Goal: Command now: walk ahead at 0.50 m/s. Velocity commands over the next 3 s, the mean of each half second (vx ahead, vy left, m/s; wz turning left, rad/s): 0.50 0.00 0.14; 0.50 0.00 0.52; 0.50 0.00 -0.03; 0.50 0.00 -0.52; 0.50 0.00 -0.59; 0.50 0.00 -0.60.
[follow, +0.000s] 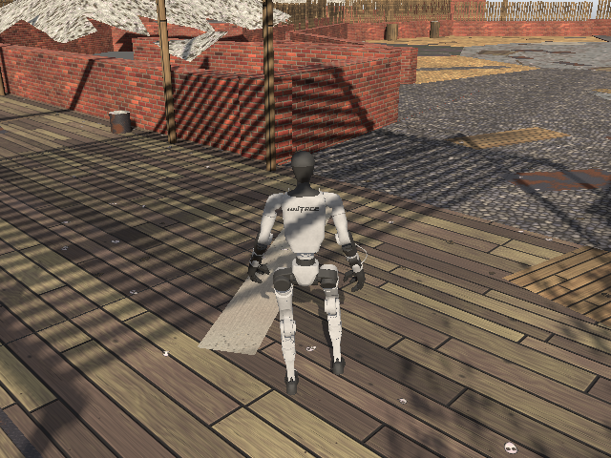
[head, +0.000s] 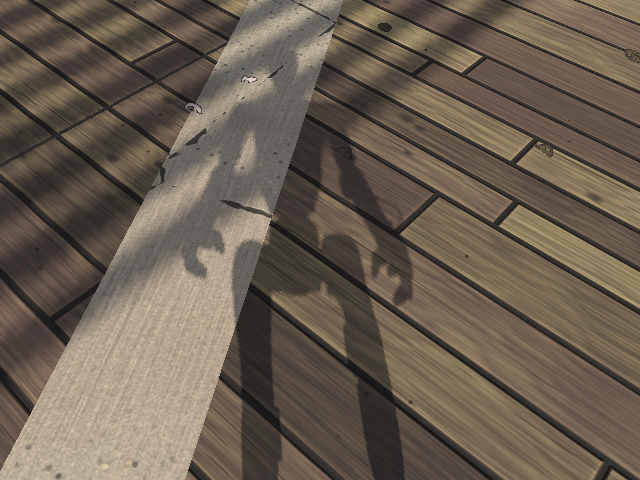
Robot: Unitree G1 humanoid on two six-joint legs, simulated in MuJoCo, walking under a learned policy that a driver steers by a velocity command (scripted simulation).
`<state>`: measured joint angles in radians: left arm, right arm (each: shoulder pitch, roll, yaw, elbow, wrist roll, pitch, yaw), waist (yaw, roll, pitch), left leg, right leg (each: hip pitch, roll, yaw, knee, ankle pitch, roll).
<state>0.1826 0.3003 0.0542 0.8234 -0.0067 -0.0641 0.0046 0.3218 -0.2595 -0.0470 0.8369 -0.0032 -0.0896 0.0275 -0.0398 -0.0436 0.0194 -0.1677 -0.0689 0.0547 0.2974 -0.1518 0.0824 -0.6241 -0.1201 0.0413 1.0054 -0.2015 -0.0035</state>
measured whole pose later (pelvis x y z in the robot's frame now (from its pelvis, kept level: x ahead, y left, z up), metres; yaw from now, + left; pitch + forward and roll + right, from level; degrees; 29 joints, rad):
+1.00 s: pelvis +0.54 +0.04 -0.01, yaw +23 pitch +1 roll -1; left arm 0.15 0.29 0.06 0.82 -0.01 -0.11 0.00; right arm 0.24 -0.28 -0.08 0.75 0.01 -0.05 0.03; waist -0.01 -0.02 0.07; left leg -0.32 -0.09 0.01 0.48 -0.17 0.11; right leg -0.45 -0.07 0.03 1.18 -0.37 0.00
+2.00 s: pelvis +1.11 +0.21 -0.01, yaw +1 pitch +1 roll +1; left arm 0.33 0.31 0.06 0.74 -0.02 -0.02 0.01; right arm 0.17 -0.26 -0.05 0.70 -0.01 -0.10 0.00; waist 0.01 -0.04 0.01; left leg -0.31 -0.03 0.02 0.47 -0.18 0.02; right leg -0.44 0.02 0.08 1.17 -0.40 -0.02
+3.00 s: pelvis +1.65 +0.08 -0.01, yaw -35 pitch +1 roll +1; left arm 0.32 0.31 0.07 0.69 -0.03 -0.01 0.01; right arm 0.19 -0.27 -0.05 0.73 -0.01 -0.10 0.01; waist 0.00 -0.04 0.02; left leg -0.30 -0.02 0.04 0.47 -0.19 0.02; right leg -0.46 0.00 0.08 1.19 -0.38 -0.01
